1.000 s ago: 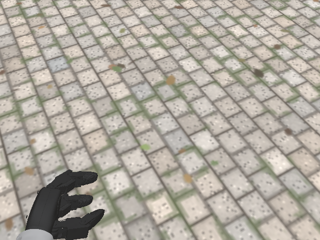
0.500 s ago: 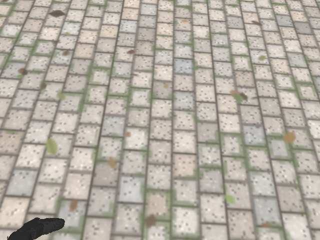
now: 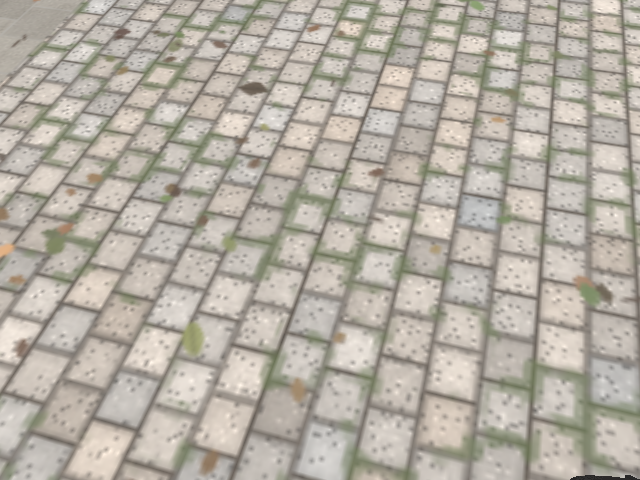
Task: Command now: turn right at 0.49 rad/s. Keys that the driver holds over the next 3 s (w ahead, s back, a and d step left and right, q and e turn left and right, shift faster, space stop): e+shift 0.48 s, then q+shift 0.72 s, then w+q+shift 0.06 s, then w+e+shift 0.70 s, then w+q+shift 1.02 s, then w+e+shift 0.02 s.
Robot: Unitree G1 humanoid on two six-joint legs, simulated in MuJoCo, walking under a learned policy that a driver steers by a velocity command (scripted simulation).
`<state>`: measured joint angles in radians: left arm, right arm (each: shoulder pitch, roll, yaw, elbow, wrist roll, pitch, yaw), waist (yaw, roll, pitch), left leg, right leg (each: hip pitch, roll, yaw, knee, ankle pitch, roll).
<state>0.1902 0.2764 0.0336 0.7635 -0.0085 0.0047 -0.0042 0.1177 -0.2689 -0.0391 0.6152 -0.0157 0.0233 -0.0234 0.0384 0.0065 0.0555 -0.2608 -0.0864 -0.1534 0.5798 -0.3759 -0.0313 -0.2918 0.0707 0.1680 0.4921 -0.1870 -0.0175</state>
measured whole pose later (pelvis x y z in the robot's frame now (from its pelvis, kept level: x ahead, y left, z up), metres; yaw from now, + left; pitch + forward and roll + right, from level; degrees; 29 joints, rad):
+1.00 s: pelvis +0.02 -0.01 +0.00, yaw -13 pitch +1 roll -2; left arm 0.06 0.29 0.07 0.69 0.01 0.02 0.03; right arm 0.23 -0.31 -0.07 0.69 0.02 0.09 0.01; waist -0.04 0.00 0.08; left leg -0.43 0.10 0.07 0.84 -0.39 -0.07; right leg -0.20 -0.08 -0.25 0.47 -0.27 0.01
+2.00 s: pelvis +0.45 -0.16 +0.00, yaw -22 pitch +1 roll +1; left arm 0.44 0.27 0.03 0.72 -0.02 -0.07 -0.02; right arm 0.14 -0.30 -0.01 0.60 -0.02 -0.13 0.00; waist 0.04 0.04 0.04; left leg -0.67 0.10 -0.12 1.04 -0.17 -0.02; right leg -0.15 0.14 0.10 0.44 -0.28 -0.13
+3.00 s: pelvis +1.36 -0.40 -0.01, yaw +20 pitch -1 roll -5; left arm 0.45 0.35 0.10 0.83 0.00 -0.10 0.00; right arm 0.08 -0.35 -0.06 0.57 0.03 -0.02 0.04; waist 0.11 0.04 0.04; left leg -0.83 0.13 0.01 1.03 -0.05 0.05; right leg 0.12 0.04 -0.18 0.27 -0.37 0.02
